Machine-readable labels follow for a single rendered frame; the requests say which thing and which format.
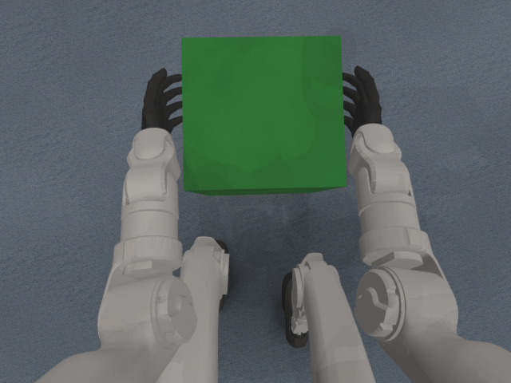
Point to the left robot hand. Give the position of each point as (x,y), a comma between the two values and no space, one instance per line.
(155,113)

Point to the carton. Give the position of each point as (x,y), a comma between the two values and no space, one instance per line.
(263,115)

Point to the right robot thigh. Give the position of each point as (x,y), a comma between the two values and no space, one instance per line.
(337,352)

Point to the right robot hand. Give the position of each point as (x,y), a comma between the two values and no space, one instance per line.
(366,108)

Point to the robot left upper arm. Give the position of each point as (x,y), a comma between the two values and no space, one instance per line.
(141,325)

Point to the left robot forearm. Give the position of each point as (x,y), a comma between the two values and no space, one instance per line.
(149,245)

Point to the robot left foot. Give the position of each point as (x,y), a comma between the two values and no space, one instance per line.
(223,246)

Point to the robot right upper arm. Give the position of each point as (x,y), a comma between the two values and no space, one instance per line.
(413,316)

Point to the right robot forearm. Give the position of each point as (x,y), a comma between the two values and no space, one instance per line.
(391,235)

